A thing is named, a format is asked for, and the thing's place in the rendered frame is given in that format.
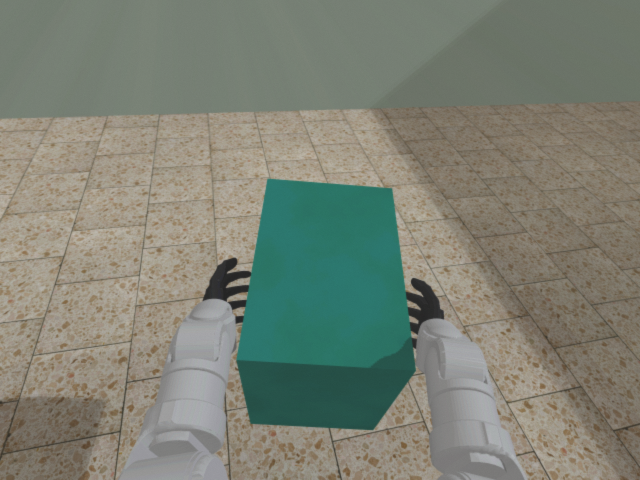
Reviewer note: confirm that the robot right hand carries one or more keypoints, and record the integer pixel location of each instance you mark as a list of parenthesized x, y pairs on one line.
[(429, 304)]

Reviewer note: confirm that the robot left forearm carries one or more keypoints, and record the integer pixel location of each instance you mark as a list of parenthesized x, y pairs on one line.
[(188, 413)]

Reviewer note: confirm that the carton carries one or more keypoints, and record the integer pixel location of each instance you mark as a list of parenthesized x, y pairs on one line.
[(326, 339)]

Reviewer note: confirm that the robot left hand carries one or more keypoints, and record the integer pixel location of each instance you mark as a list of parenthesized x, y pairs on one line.
[(220, 279)]

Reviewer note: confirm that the left robot upper arm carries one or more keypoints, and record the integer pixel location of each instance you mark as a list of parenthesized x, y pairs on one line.
[(196, 465)]

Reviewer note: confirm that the robot right forearm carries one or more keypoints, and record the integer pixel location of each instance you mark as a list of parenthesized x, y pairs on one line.
[(467, 434)]

